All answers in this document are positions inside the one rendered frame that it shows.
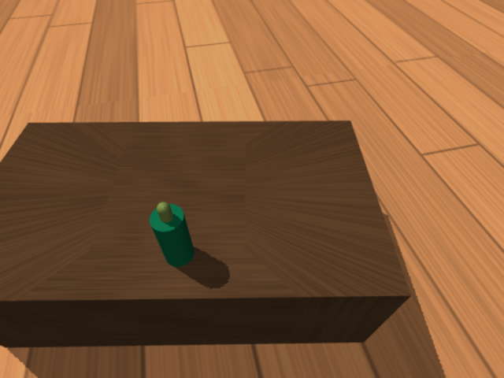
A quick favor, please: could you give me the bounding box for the bottle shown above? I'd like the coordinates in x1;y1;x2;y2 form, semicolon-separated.
150;202;195;267

